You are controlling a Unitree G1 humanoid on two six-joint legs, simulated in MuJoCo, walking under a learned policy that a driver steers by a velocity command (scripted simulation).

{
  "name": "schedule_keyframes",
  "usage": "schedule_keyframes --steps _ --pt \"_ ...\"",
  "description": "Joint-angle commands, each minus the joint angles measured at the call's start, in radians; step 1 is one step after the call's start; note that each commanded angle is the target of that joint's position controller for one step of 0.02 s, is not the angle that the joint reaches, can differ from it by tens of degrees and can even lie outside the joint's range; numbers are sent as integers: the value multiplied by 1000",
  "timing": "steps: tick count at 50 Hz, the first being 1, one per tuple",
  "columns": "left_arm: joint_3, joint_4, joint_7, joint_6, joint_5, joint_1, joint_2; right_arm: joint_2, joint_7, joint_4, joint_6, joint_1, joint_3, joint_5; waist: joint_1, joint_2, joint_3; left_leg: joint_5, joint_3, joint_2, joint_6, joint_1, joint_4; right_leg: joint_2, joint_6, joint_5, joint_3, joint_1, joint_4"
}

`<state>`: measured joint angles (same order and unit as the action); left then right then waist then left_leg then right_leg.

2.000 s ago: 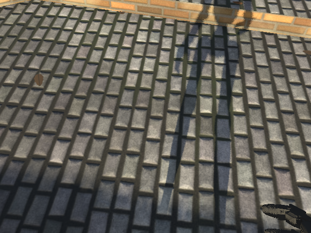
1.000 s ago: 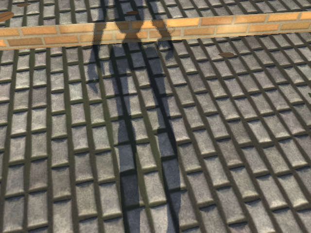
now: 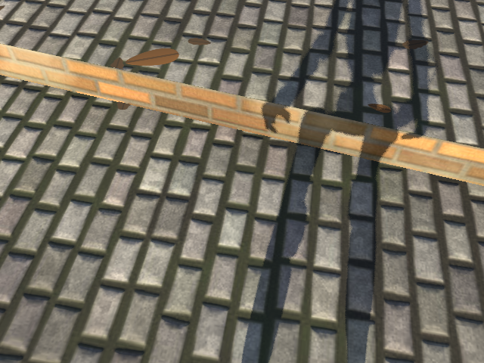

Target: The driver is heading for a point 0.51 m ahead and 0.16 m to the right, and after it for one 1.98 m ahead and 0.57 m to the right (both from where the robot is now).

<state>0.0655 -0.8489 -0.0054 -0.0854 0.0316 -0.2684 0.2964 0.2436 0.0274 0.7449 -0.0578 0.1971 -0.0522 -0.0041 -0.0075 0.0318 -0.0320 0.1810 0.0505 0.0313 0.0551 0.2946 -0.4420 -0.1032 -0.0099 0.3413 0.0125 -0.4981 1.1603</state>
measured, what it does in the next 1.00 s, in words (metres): walks ahead, turning right: right foot, then left foot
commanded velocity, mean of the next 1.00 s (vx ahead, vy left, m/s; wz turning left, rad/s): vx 0.35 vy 0.00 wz -0.38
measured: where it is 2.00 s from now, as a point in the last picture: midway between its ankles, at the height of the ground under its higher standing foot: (298, 348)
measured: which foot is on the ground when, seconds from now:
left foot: down 0.00-0.40, up 0.42-0.80, down 0.82-1.00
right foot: up 0.00-0.36, down 0.38-0.84, up 0.86-1.00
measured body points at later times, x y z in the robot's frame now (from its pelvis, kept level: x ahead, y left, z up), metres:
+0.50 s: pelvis +0.28 -0.08 -0.01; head +0.31 -0.09 +0.44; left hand +0.48 +0.15 -0.11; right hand +0.30 -0.37 -0.13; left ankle +0.19 +0.10 -0.64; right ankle +0.32 -0.16 -0.74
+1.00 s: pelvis +0.47 -0.09 -0.01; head +0.50 -0.10 +0.44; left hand +0.71 +0.09 -0.13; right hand +0.51 -0.39 -0.11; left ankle +0.60 -0.05 -0.74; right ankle +0.36 -0.20 -0.70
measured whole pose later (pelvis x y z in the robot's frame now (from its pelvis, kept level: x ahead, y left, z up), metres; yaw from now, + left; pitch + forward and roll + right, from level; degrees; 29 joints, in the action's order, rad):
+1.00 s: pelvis +0.47 -0.09 -0.01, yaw -28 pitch +1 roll +0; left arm 0.05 -0.73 0.03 0.05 0.00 -0.20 0.29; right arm 0.22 0.01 0.74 -0.03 0.11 -0.02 -0.02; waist 0.00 0.02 -0.05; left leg 0.11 0.00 0.03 0.03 0.40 -0.48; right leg 0.02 0.07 0.55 0.09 -0.38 0.94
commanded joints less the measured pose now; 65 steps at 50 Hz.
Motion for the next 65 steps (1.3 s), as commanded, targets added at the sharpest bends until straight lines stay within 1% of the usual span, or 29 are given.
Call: schedule_keyframes --steps 1,4,8,13,16,18,19,20,21,22,23,24,25,29,32,36,40,41,42,43,44,46,49,51,54,56,57,59,65 --pt "18 51 5 17 0 -28 58 111 -4 -26 -37 12 -34 -8 -2 -126 60 -182 -209 -274 178 -151 278 -54 6 -104 72 -152 -14" --pt "17 74 10 29 -5 32 46 124 -16 9 -51 35 -40 -15 4 -85 15 -266 -108 -273 165 -164 308 -33 22 -237 112 -224 -134" --pt "5 106 -14 22 -12 135 23 146 -30 33 -51 40 -40 -10 36 -88 -20 -267 25 -243 120 -172 335 -5 13 -450 45 -175 -382" --pt "-8 180 -47 24 -12 265 13 179 -40 84 -21 122 -51 9 85 -64 -66 -346 76 -304 98 -365 282 13 -30 -386 -8 -237 -528" --pt "6 209 -63 28 -12 240 49 216 -51 81 3 103 -62 16 42 -108 -16 -731 118 -314 64 -433 131 78 -80 -229 -88 -136 -542" --pt "43 172 -58 35 -11 41 113 235 -62 72 22 79 -66 17 -75 -120 100 -948 152 -280 28 -387 -161 161 -132 -190 -134 140 -575" --pt "77 135 -41 40 -10 -124 183 223 -69 58 19 82 -58 12 -152 -62 190 -763 156 -237 -11 -194 -427 134 -178 -234 -29 437 -613" --pt "100 131 -27 39 -3 -159 298 79 -50 8 -6 184 -12 -22 -63 208 289 101 120 -54 -83 277 -820 -134 -359 -146 491 831 -648" --pt "80 159 -28 29 -6 -176 248 110 -32 -3 -52 126 -6 2 -100 152 439 410 -117 33 -80 438 -981 -239 -442 -33 847 943 -828" --pt "63 157 -27 21 -17 -147 190 171 -19 -34 -78 15 -24 42 -128 88 318 332 -165 -32 -53 525 -982 -208 -374 -69 705 872 -854" --pt "55 164 -25 16 -14 -90 161 163 -20 -49 -90 -22 -18 43 -93 15 215 246 -155 -77 -36 514 -898 -166 -335 -137 576 725 -854" --pt "45 177 -24 15 -14 -21 131 161 -27 -42 -91 -32 -22 19 -47 -42 138 199 -145 -112 -41 459 -803 -126 -308 -240 476 569 -864" --pt "34 195 -20 14 -24 24 104 173 -31 -39 -81 -18 -31 4 -9 -25 111 168 -147 -135 -48 381 -745 -98 -298 -328 413 460 -885" --pt "45 214 1 18 -31 57 147 133 -43 -50 -34 0 -27 -15 39 -11 65 112 -97 -107 -119 273 -567 -37 -286 -787 249 247 -881" --pt "52 202 23 44 -15 34 163 97 -44 -71 -25 -80 -12 -17 10 34 94 -93 -74 -44 -140 190 -340 44 -216 -792 167 192 -828" --pt "41 180 37 70 -15 -15 134 109 -23 -86 -24 -159 -10 -1 -41 70 126 -251 -93 -15 -129 141 -156 21 -171 -610 220 261 -774" --pt "27 182 42 72 -25 23 102 149 -15 -78 -45 -100 -29 -18 11 80 120 -253 -104 -28 -56 69 -1 -1 -138 -564 307 347 -614" --pt "18 190 40 66 -34 20 75 174 -20 -77 -55 -70 -33 -34 20 45 153 -477 -137 -84 -21 -47 35 60 -99 -517 285 323 -521" --pt "5 195 37 55 -51 -63 38 222 -26 -89 -57 -43 -36 -58 -17 -104 243 -883 -289 -253 77 -269 -41 146 -50 -206 230 192 -343" --pt "-3 174 35 57 -34 -170 42 187 -26 -66 -40 9 -31 -58 -21 -305 341 -957 -522 -426 254 -422 -24 219 15 323 175 40 -137" --pt "10 159 32 69 -31 -167 114 128 -20 -63 -27 12 -15 -18 -14 -222 340 -683 -601 -437 268 -379 13 167 46 374 192 6 -57" --pt "21 165 41 115 -24 -34 130 103 -18 -71 -4 -57 0 -10 3 -116 210 -295 -494 -342 192 -232 71 121 85 284 150 -27 -18" --pt "5 155 43 141 -30 -21 64 126 -20 -73 26 -161 -4 -22 -31 -179 98 -59 -320 -216 119 11 160 90 93 187 68 131 -275" --pt "-5 135 41 128 -36 -23 34 129 -27 -57 36 -135 -7 -19 -15 -198 123 -66 -270 -191 124 1 148 97 84 111 36 215 -425" --pt "-1 102 34 119 -42 -41 37 118 -33 -40 42 -112 -1 -1 -28 -170 145 80 -249 -180 97 16 121 110 42 -127 5 350 -668" --pt "2 134 37 117 -66 13 89 94 -28 -23 34 -80 11 -13 -5 -91 104 252 -215 -137 7 93 90 10 -13 -169 113 377 -717" --pt "13 110 35 114 -59 23 121 93 -25 -29 32 -74 6 -17 33 41 59 233 -125 -67 -32 41 68 18 -49 20 123 234 -716" --pt "-7 112 30 93 -61 52 46 87 -28 -21 30 -103 7 -20 22 45 35 110 -106 -55 -47 -57 -2 30 -35 100 120 139 -765" --pt "-9 79 31 58 -46 12 52 81 -38 24 39 -66 4 -8 14 4 47 -95 -108 -62 -24 -86 -47 50 -6 -127 94 192 -712"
